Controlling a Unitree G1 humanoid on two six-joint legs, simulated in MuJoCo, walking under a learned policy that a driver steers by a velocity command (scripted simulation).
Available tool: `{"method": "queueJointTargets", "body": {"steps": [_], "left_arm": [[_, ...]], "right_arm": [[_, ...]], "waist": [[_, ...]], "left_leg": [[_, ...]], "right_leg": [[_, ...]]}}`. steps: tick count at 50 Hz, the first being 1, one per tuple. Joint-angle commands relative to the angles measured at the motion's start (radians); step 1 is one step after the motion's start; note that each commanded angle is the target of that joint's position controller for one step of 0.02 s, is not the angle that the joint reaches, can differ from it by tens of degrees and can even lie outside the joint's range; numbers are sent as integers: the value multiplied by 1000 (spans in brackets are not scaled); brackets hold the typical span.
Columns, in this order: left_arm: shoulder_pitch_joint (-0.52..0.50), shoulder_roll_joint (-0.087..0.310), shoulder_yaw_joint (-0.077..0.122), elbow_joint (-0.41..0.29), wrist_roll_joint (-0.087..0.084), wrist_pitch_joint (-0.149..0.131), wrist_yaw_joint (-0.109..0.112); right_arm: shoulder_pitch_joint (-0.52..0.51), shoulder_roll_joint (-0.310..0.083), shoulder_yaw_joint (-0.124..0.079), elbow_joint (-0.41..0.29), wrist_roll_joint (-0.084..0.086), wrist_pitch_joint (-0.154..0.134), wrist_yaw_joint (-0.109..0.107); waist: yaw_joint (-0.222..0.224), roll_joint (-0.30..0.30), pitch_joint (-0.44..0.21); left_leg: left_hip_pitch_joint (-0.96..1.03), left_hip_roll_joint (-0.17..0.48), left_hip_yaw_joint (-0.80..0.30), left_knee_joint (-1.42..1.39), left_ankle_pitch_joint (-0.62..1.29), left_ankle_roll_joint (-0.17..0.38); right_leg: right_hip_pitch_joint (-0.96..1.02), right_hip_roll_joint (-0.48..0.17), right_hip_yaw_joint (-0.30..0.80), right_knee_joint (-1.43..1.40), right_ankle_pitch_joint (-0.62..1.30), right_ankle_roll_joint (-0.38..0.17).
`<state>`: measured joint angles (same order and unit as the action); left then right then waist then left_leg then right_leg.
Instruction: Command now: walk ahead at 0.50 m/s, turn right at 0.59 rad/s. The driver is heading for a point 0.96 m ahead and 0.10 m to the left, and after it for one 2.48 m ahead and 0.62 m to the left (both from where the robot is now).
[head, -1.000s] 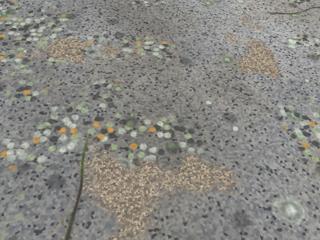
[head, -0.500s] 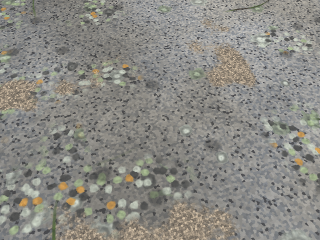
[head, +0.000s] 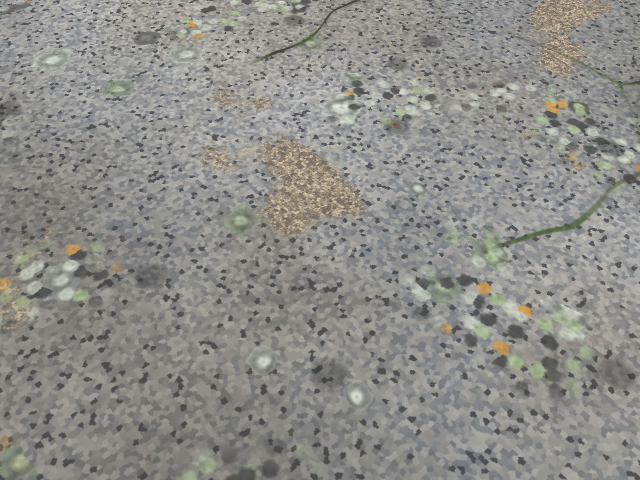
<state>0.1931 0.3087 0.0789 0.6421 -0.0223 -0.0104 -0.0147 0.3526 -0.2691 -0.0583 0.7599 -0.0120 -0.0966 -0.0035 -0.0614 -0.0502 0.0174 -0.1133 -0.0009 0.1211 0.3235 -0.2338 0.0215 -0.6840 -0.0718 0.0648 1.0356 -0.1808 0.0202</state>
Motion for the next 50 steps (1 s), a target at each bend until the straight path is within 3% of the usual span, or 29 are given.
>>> {"method": "queueJointTargets", "body": {"steps": [1, 4, 7, 9, 10, 11, 12, 13, 14, 15, 16, 17, 19, 22, 25, 29, 33, 36, 37, 38, 39, 40, 41, 42, 43, 44, 45, 47, 50], "left_arm": [[-75, 13, -4, -80, 0, -17, -16], [-168, -16, -19, -104, 0, -31, -33], [-219, -3, -18, -129, -3, -39, -45], [-185, 32, -2, -132, 5, -40, -46], [-92, 64, 17, -111, 9, -39, -43], [61, 109, 43, -65, 8, -36, -33], [228, 180, 67, -32, 14, -27, -13], [223, 267, 68, -29, 21, -34, -8], [252, 169, 46, -32, 22, -41, -9], [197, 137, 32, -17, 22, -51, -10], [134, 105, 22, -8, 17, -57, -11], [79, 67, 11, -7, 19, -62, -13], [33, 39, 8, 0, 31, -81, -15], [27, 57, 17, 37, 36, -107, -9], [42, 64, 20, 66, 39, -109, 5], [78, 96, 26, 95, 29, -101, 18], [133, 123, 38, 132, 11, -70, 25], [110, 164, 48, 128, 6, -44, 38], [99, 175, 50, 125, 5, -35, 43], [82, 171, 45, 120, -1, -31, 47], [107, 127, 26, 102, 18, -41, 50], [205, -12, -17, 54, 42, -71, 31], [94, 78, -6, 47, 7, -108, 14], [10, 110, 2, 16, -23, -126, 6], [-7, 98, -3, 15, -9, -135, 11], [-11, 103, 4, 22, 17, -135, 18], [11, 109, 10, 25, 25, -124, 18], [35, 92, 8, 27, 35, -100, 19], [-40, 55, -6, 5, 41, -82, 24]], "right_arm": [[-58, -167, -43, -50, 5, -8, -8], [-13, -184, -46, -11, 18, 1, -7], [18, -207, -53, 24, 39, 14, 0], [10, -235, -59, 37, 49, 23, -2], [1, -244, -59, 43, 51, 29, -6], [1, -229, -51, 45, 49, 32, -11], [9, -177, -26, 24, 25, 27, -14], [136, -46, 21, 0, 14, 7, 5], [33, -155, -7, 15, 52, -14, 13], [-68, -185, -18, -25, 79, -19, 16], [-95, -168, -14, -27, 65, -19, 9], [-99, -163, -19, -20, 43, -11, 6], [-24, -132, -19, 9, 44, 20, 8], [-42, -93, -15, 3, 42, 48, 1], [-105, -80, -14, -18, 37, 44, 7], [-243, -46, 3, -63, 31, 36, 33], [-332, -52, 5, -127, 33, 37, 61], [-280, -92, -17, -148, 33, 45, 72], [-189, -124, -35, -134, 34, 49, 70], [-36, -175, -65, -100, 36, 51, 59], [98, -264, -96, -78, 36, 62, 36], [55, -339, -101, -91, 37, 51, 36], [88, -252, -78, -111, 32, 39, 40], [52, -206, -65, -105, 27, 31, 41], [-10, -185, -58, -112, 33, 27, 39], [-73, -157, -50, -126, 30, 28, 37], [-106, -136, -41, -145, 16, 27, 31], [-122, -143, -43, -150, 17, 24, 24], [-92, -178, -52, -134, 24, 25, 4]], "waist": [[6, 130, 20], [-26, 110, 54], [-21, 115, 76], [26, 145, 34], [90, 154, -30], [169, 140, -119], [233, 48, -241], [126, -193, -393], [207, -68, -416], [196, -61, -237], [150, -8, -153], [114, -11, -94], [58, -34, -71], [39, -4, -11], [55, 0, 19], [112, 16, 63], [138, 18, 88], [81, -31, 11], [27, -42, -46], [-61, -23, -126], [-106, 104, -222], [26, 319, -312], [-59, 191, -390], [-61, 149, -246], [-15, 61, -153], [24, 41, -98], [57, 64, -88], [82, 78, -74], [66, 86, -36]], "left_leg": [[74, 260, -117, -147, 283, 144], [80, 261, -64, -155, 299, 140], [148, 292, -48, -131, 392, 137], [190, 298, -23, -32, 692, 123], [186, 283, 7, 91, 846, 104], [104, 246, 47, 273, 875, 76], [-157, 203, 45, 575, 527, 39], [-525, 15, -58, 930, -356, -13], [-603, 23, -232, 1031, -369, -3], [-668, 61, -220, 1024, -286, 7], [-640, 108, -206, 952, -192, 8], [-601, 132, -203, 897, -135, -2], [-491, 153, -219, 864, -53, -15], [-529, 148, -237, 800, 31, -42], [-579, 132, -243, 643, 205, -46], [-553, 111, -159, 413, 351, -24], [-621, 95, -114, 316, 247, 19], [-487, 12, -29, 309, 92, 74], [-366, -30, -7, 309, 52, 100], [-136, -70, -11, 244, 104, 137], [164, 61, -239, 218, 140, 199], [462, 295, -827, 107, -29, 394], [509, 324, -940, -1, -102, 390], [411, 298, -790, -18, -44, 342], [259, 253, -669, -18, 59, 308], [128, 216, -583, -28, 170, 287], [45, 193, -538, -51, 246, 284], [-44, 171, -487, -81, 338, 293], [-131, 126, -399, -94, 372, 271]], "right_leg": [[-66, -25, -1, -153, 129, -2], [-2, -2, -50, -305, 168, -27], [34, 23, -80, -400, 93, -69], [142, 71, -119, -445, 12, -111], [285, 106, -141, -486, 24, -138], [526, 136, -150, -537, 105, -168], [862, -27, 63, -494, 163, -222], [1142, -319, 591, -585, 26, -405], [1093, -330, 645, -679, -51, -389], [956, -291, 454, -699, 24, -337], [814, -243, 328, -718, 99, -297], [702, -204, 239, -750, 155, -276], [576, -175, 142, -828, 179, -262], [514, -176, 24, -894, 259, -257], [546, -147, -88, -907, 292, -225], [590, -150, -180, -923, 283, -194], [761, -205, -212, -852, 385, -176], [820, -210, -251, -674, 815, -140], [808, -198, -264, -535, 934, -125], [716, -161, -288, -324, 904, -94], [472, -109, -289, -12, 552, -48], [39, 121, -149, 319, -399, 11], [-65, 101, 48, 393, -410, -11], [-130, 57, 45, 358, -317, -34], [-101, 12, 36, 267, -233, -42], [-42, -16, 28, 182, -189, -35], [26, -34, 35, 149, -157, -27], [70, -37, 16, 76, -133, 6], [72, -17, -12, -107, -1, 50]]}}
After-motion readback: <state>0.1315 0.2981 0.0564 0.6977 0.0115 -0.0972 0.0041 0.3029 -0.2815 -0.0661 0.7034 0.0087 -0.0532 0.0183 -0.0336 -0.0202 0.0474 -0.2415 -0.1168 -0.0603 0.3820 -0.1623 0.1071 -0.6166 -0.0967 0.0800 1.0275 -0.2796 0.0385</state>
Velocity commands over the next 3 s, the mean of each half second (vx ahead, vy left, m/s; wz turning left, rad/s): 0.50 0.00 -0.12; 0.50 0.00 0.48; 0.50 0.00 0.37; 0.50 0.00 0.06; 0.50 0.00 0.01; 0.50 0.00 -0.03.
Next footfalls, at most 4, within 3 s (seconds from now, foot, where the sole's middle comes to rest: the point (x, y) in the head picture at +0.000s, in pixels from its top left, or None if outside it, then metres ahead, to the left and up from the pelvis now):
0.24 right None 0.28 -0.15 -0.78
0.76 left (268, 432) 0.59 0.08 -0.78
1.24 right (317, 306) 0.91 -0.04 -0.78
1.76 left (181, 267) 1.04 0.30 -0.78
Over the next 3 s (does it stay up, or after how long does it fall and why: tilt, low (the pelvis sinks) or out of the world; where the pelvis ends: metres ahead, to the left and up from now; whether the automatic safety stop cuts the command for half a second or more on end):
stays up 1.53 0.45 0.00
